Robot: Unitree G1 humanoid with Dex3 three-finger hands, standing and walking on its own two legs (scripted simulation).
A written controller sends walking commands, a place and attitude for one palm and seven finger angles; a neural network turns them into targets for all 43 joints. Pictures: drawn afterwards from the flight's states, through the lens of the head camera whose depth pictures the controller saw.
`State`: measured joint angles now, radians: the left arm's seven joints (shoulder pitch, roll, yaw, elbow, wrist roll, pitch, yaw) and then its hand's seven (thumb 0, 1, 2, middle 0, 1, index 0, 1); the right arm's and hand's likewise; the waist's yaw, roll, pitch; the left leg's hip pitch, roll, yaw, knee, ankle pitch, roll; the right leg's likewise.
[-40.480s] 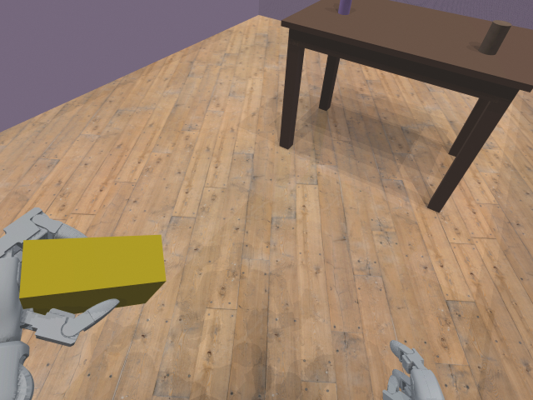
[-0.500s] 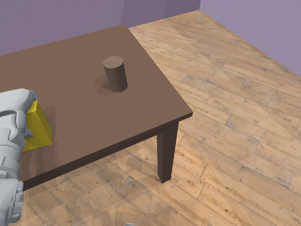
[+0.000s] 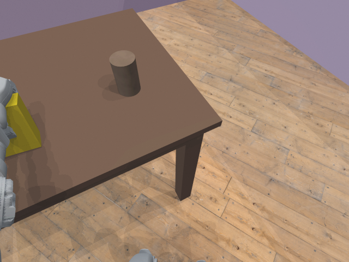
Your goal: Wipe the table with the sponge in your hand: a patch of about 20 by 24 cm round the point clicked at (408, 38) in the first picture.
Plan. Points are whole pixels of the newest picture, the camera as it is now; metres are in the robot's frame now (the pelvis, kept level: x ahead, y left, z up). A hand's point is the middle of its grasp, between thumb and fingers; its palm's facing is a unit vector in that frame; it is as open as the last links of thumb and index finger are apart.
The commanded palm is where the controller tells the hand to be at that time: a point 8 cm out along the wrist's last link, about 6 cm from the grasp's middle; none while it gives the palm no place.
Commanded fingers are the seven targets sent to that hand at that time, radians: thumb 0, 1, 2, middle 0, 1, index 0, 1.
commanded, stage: wipe forward along the middle lane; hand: left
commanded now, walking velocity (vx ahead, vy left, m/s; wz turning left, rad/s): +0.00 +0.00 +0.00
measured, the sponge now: (7, 134) +0.41 +0.39 +0.04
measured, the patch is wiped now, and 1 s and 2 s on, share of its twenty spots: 0.90 0.95 0.95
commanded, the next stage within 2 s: slide back across to the first lane in 0.20 s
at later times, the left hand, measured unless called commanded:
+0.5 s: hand out of the picture +0.47 +0.41 +0.09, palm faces -0.11 +0.00 -0.99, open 9.7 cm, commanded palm +0.45 +0.41 +0.13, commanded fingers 0.00 0.10 1.30 -1.20 -1.60 -1.20 -1.60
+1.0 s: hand out of the picture +0.44 +0.47 +0.10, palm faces -0.10 -0.02 -0.99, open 9.8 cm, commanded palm +0.42 +0.46 +0.13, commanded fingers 0.00 0.10 1.30 -1.20 -1.60 -1.20 -1.60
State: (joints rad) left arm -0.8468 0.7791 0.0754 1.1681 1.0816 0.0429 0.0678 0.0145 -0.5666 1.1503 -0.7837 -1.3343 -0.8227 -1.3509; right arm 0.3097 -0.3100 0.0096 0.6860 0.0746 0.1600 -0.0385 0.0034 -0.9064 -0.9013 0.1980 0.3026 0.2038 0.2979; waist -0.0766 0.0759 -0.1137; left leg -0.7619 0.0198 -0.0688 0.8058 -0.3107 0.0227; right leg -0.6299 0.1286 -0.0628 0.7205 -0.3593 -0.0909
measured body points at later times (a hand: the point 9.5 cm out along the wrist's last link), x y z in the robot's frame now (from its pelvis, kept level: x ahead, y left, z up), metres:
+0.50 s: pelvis +0.02 +0.05 +0.00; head +0.09 +0.06 +0.45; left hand +0.47 +0.41 +0.15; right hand +0.03 -0.22 -0.12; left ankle +0.04 +0.12 -0.70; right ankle -0.01 -0.07 -0.70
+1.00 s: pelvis +0.02 +0.07 +0.01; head +0.09 +0.09 +0.45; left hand +0.44 +0.46 +0.15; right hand +0.09 -0.20 -0.11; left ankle +0.04 +0.12 -0.70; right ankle -0.01 -0.07 -0.70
